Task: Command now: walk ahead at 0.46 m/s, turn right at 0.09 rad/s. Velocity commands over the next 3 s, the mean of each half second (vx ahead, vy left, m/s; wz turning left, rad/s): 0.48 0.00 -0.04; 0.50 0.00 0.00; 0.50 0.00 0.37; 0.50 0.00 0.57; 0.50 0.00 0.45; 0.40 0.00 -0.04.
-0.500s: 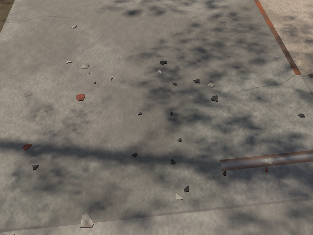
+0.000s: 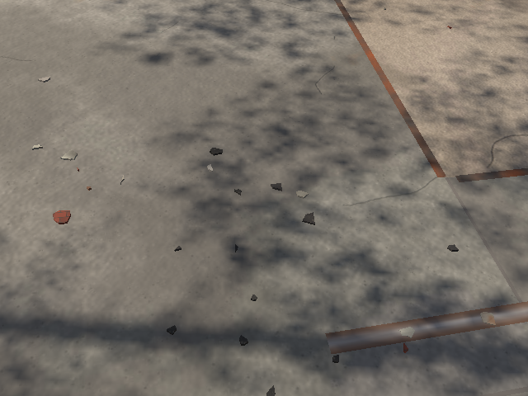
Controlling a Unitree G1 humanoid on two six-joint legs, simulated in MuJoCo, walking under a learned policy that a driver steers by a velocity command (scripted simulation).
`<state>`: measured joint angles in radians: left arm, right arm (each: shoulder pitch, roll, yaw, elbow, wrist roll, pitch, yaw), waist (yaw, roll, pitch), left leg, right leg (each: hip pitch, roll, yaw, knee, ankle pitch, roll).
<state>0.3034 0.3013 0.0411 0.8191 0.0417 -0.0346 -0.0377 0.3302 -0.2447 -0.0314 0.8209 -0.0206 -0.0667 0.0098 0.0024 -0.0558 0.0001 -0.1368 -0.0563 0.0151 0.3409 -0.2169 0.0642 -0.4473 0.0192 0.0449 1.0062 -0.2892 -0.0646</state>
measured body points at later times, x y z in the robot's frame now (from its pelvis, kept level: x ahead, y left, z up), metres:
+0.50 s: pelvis +0.27 -0.05 +0.00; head +0.29 -0.06 +0.44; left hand +0.34 +0.22 -0.13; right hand +0.32 -0.31 -0.15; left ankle +0.23 +0.10 -0.66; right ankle +0.30 -0.10 -0.75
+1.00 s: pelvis +0.55 +0.00 -0.01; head +0.58 +0.01 +0.44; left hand +0.55 +0.26 -0.16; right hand +0.66 -0.26 -0.13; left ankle +0.60 +0.06 -0.75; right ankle +0.43 -0.12 -0.65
